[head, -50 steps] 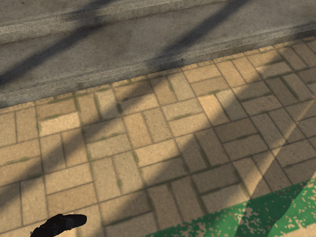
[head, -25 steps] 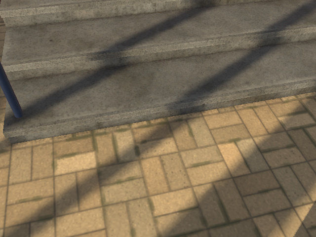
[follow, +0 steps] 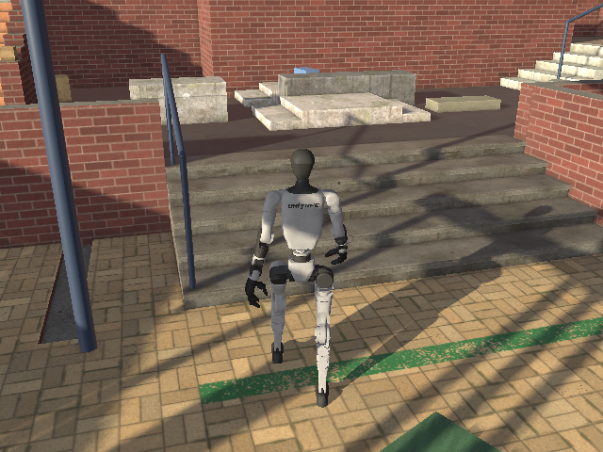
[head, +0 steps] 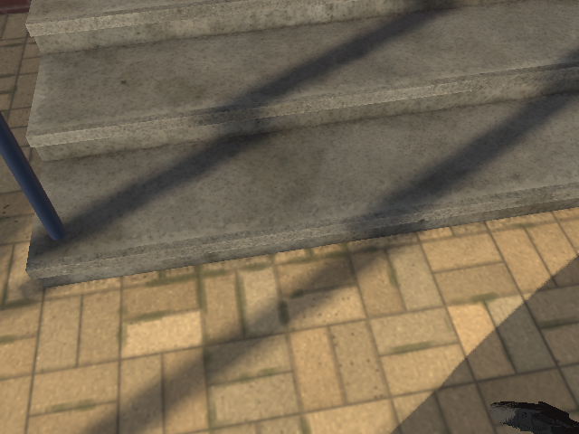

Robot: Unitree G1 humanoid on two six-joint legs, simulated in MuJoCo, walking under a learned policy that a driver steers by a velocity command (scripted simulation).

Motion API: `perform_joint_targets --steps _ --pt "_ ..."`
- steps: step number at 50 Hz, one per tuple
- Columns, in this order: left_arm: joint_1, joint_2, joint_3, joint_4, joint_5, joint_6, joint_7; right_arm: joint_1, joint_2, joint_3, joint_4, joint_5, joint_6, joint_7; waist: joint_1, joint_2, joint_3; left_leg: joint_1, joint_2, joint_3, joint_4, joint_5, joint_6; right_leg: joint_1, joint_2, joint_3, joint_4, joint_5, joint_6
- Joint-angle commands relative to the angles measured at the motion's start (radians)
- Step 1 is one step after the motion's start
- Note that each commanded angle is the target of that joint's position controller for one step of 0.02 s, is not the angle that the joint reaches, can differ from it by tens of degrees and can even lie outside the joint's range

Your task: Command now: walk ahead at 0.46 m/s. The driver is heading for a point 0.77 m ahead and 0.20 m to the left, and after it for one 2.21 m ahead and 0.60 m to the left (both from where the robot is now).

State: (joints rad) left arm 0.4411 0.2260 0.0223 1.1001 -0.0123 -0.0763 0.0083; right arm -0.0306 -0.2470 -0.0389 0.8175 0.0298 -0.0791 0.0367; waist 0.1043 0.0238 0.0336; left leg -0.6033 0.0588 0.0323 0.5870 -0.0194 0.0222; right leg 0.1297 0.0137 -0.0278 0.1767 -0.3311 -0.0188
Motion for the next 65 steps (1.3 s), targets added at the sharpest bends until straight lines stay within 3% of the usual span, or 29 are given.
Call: perform_joint_targets --steps 1,4,5,6,7,8,10,14,15,17,20,25,29,30,31,32,33,34,37,45,49,54,55,56,57,58,60,62,65 --pt "0.000 0.190 0.042 -0.027 -0.009 -0.004 0.006 -0.091 -0.090 -0.017 -0.088 0.002 -0.014 0.008 -0.065 -0.117 0.082 0.070 -0.023 0.001 -0.060 0.016 0.040 -0.074 -0.271 0.091 -0.009 0.557 -0.134" --pt "-0.034 0.191 0.046 -0.044 0.005 0.017 0.006 0.227 -0.174 -0.067 0.001 -0.001 -0.008 -0.004 -0.235 -0.128 -0.125 0.493 -0.085 0.041 -0.044 -0.042 0.108 -0.123 -0.214 0.026 0.375 0.911 -0.078" --pt "-0.022 0.152 0.031 -0.070 0.025 0.020 0.006 0.403 -0.239 -0.086 0.039 -0.012 -0.002 -0.016 -0.284 -0.013 -0.254 0.797 0.097 -0.175 -0.021 -0.096 0.164 -0.361 -0.155 -0.001 0.697 0.606 -0.054" --pt "0.108 -0.003 -0.008 -0.074 0.014 -0.001 -0.004 0.441 -0.288 -0.086 0.060 -0.025 -0.002 -0.007 -0.193 0.277 -0.415 1.035 0.331 -0.710 -0.218 -0.399 0.328 -0.682 0.049 0.044 1.048 -0.166 -0.003" --pt "0.025 0.101 0.015 -0.075 -0.013 -0.028 -0.013 0.401 -0.194 -0.060 0.054 -0.017 -0.007 -0.003 -0.221 0.181 -0.338 0.963 0.309 -0.795 -0.327 -0.509 0.292 -0.787 0.009 0.167 1.172 -0.228 -0.023" --pt "-0.077 0.157 0.032 -0.114 -0.038 -0.045 -0.016 0.306 -0.160 -0.048 0.042 -0.015 -0.016 -0.004 -0.198 0.136 -0.174 0.817 0.283 -0.638 -0.341 -0.446 0.246 -0.855 -0.041 0.139 1.188 -0.145 -0.043" --pt "-0.150 0.154 0.043 -0.125 -0.017 -0.046 0.002 0.183 -0.113 -0.034 0.025 -0.032 -0.032 0.005 -0.133 -0.006 -0.057 0.539 0.199 -0.399 -0.384 -0.175 0.199 -0.758 -0.129 0.110 1.085 0.019 -0.051" --pt "-0.119 0.095 0.044 -0.131 -0.008 -0.002 0.006 0.191 -0.100 -0.027 0.054 -0.034 -0.042 0.002 -0.068 0.040 -0.035 0.385 0.154 -0.256 -0.472 -0.117 0.218 -0.673 -0.176 0.105 0.946 0.077 -0.029" --pt "-0.141 0.063 0.027 -0.151 0.094 0.024 -0.028 0.293 -0.118 -0.031 0.111 -0.057 -0.031 -0.013 -0.060 -0.022 0.010 0.313 0.139 -0.191 -0.477 -0.062 0.208 -0.647 -0.152 0.041 0.894 0.115 -0.013" --pt "-0.218 0.050 0.022 -0.191 0.081 0.041 -0.047 0.332 -0.115 -0.029 0.126 -0.058 -0.022 -0.020 -0.073 0.020 0.039 0.312 0.116 -0.140 -0.490 -0.058 0.201 -0.685 -0.155 0.020 0.774 0.199 0.006" --pt "-0.333 0.067 0.014 -0.234 0.051 0.040 -0.052 0.354 -0.122 -0.030 0.127 -0.048 -0.020 -0.017 -0.105 0.038 0.039 0.361 0.110 -0.122 -0.504 -0.072 0.181 -0.673 -0.138 0.002 0.585 0.311 0.014" --pt "-0.479 0.090 0.016 -0.295 0.045 0.027 -0.047 0.449 -0.129 -0.031 0.163 -0.051 -0.014 -0.026 -0.156 0.028 0.054 0.543 0.152 -0.150 -0.452 -0.002 0.176 -0.682 -0.103 -0.008 0.418 0.287 0.004" --pt "-0.322 0.115 0.033 -0.273 0.045 -0.005 -0.030 0.427 -0.152 -0.038 0.168 -0.054 -0.005 -0.036 -0.074 0.037 -0.012 0.582 0.145 -0.172 -0.233 0.246 0.143 -0.443 -0.041 -0.024 0.268 0.156 -0.031" --pt "-0.162 0.155 0.050 -0.221 0.058 -0.021 -0.016 0.429 -0.124 -0.029 0.165 -0.050 -0.007 -0.035 -0.019 -0.021 -0.108 0.505 0.077 -0.124 -0.034 0.256 0.120 -0.212 -0.069 0.014 0.221 0.165 -0.058" --pt "0.002 0.253 0.074 -0.208 0.083 -0.031 0.001 0.423 -0.058 -0.009 0.115 -0.026 -0.013 -0.030 0.034 -0.156 -0.258 0.270 -0.019 -0.052 0.271 -0.005 0.080 0.075 -0.325 0.301 0.175 0.021 -0.122" --pt "0.021 0.332 0.100 -0.186 0.067 -0.015 -0.002 0.487 -0.030 -0.008 0.105 -0.018 -0.010 -0.034 -0.005 -0.340 -0.292 0.004 -0.139 -0.008 0.475 -0.509 0.069 0.182 -0.477 0.614 0.061 -0.049 -0.193" --pt "-0.065 0.222 0.075 -0.211 0.058 -0.006 -0.005 0.440 -0.122 -0.033 0.133 -0.039 0.006 -0.042 -0.032 -0.144 -0.178 -0.038 -0.063 -0.089 0.561 -0.460 0.087 0.063 -0.429 0.541 0.052 -0.139 -0.167" --pt "-0.150 0.150 0.056 -0.230 0.049 -0.008 -0.009 0.406 -0.103 -0.034 0.131 -0.040 0.007 -0.032 -0.062 -0.092 -0.083 -0.025 -0.024 -0.103 0.552 -0.363 0.089 -0.058 -0.383 0.408 0.027 -0.086 -0.142" --pt "-0.189 0.080 0.035 -0.219 0.038 -0.023 -0.001 0.378 -0.053 -0.031 0.133 -0.061 0.036 -0.013 -0.107 -0.119 -0.008 0.034 0.027 -0.077 0.514 -0.249 0.059 -0.199 -0.288 0.143 -0.016 0.192 -0.086" --pt "-0.101 0.094 0.037 -0.167 0.035 -0.047 0.004 0.125 -0.012 -0.012 0.034 -0.063 0.056 0.025 -0.100 -0.103 0.044 -0.045 0.031 0.005 0.291 -0.026 0.017 -0.200 -0.247 -0.125 -0.027 0.511 -0.099" --pt "-0.062 0.130 0.043 -0.146 0.032 -0.043 0.011 0.011 -0.017 0.000 -0.016 -0.068 0.054 0.033 -0.081 -0.102 0.061 0.041 -0.004 0.083 0.083 -0.009 0.054 -0.148 -0.265 -0.191 -0.005 0.622 -0.095" --pt "-0.075 0.182 0.059 -0.160 0.035 -0.003 0.022 0.228 -0.068 -0.024 0.034 -0.076 0.050 0.000 -0.181 -0.119 -0.081 0.292 -0.138 0.136 0.036 -0.211 0.165 -0.070 -0.289 -0.238 0.449 1.106 -0.086" --pt "-0.092 0.189 0.061 -0.174 0.029 0.007 0.017 0.364 -0.098 -0.043 0.076 -0.085 0.038 -0.012 -0.247 -0.074 -0.144 0.476 -0.152 0.105 -0.070 -0.136 0.194 -0.172 -0.269 -0.247 0.692 0.950 -0.053" --pt "-0.074 0.128 0.049 -0.206 0.032 0.006 0.012 0.421 -0.203 -0.072 0.092 -0.093 0.030 -0.027 -0.237 0.072 -0.196 0.682 0.055 -0.151 -0.098 0.059 0.233 -0.420 -0.189 -0.236 1.003 0.280 -0.006" --pt "-0.025 0.079 0.041 -0.273 0.012 0.003 0.008 0.385 -0.326 -0.101 0.055 -0.076 0.043 -0.029 -0.166 0.225 -0.293 0.874 0.329 -0.674 -0.179 0.431 0.435 -0.751 0.014 -0.113 1.326 -0.279 0.053" --pt "-0.107 0.127 0.045 -0.268 0.031 0.003 0.009 0.389 -0.293 -0.099 0.053 -0.045 0.053 -0.032 -0.190 0.005 -0.249 0.801 0.302 -0.563 -0.209 0.481 0.423 -0.795 -0.055 0.038 1.313 -0.188 0.050" --pt "-0.152 0.114 0.044 -0.271 0.033 -0.006 0.009 0.272 -0.181 -0.072 0.042 -0.036 0.057 -0.046 -0.124 -0.051 -0.034 0.553 0.200 -0.362 -0.249 0.517 0.335 -0.773 -0.112 0.041 1.171 -0.072 0.062" --pt "-0.135 0.118 0.045 -0.271 0.070 0.025 0.002 0.241 -0.116 -0.053 0.026 -0.026 0.058 -0.053 -0.090 -0.041 -0.046 0.477 0.124 -0.265 -0.256 0.586 0.279 -0.715 -0.122 0.049 1.122 -0.041 0.074" --pt "-0.135 0.084 0.037 -0.294 0.062 0.060 -0.004 0.288 -0.157 -0.064 0.019 -0.034 0.045 -0.047 -0.079 -0.013 -0.120 0.489 0.082 -0.226 -0.219 0.699 0.253 -0.744 -0.097 0.029 1.135 0.001 0.082"
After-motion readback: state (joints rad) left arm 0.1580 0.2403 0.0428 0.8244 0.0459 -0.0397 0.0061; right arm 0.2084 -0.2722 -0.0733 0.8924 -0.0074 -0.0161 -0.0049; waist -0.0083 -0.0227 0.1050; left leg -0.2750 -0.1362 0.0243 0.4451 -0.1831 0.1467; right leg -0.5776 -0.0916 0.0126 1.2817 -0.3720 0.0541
